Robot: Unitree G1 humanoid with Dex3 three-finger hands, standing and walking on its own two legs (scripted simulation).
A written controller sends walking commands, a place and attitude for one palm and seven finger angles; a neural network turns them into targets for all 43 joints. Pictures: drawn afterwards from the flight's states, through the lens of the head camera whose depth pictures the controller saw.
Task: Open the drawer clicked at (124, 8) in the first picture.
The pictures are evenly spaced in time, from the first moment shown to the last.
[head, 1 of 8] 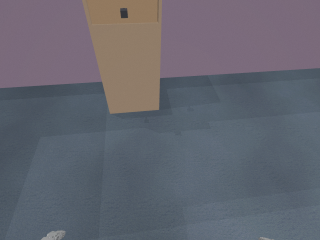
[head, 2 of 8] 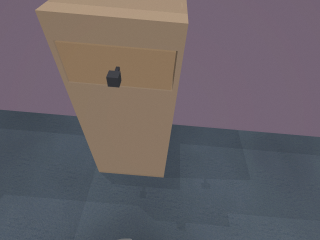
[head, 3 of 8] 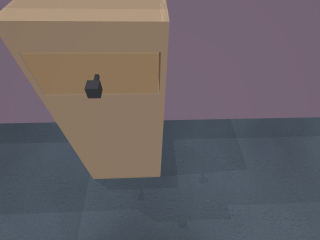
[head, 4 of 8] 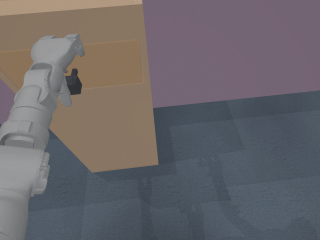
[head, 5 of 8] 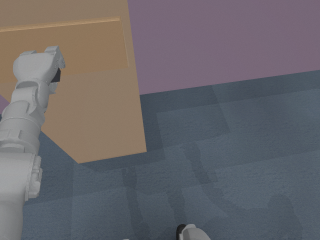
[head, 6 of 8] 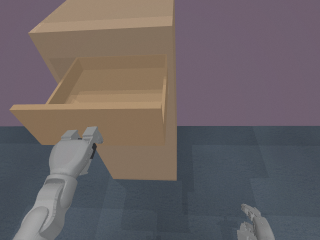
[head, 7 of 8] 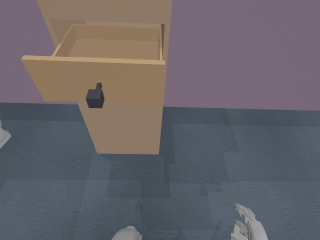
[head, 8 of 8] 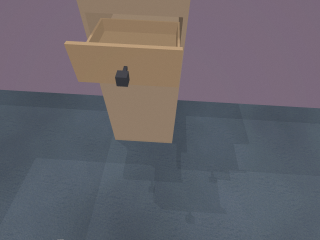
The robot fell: no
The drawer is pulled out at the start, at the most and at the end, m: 0.00 0.24 0.24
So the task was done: yes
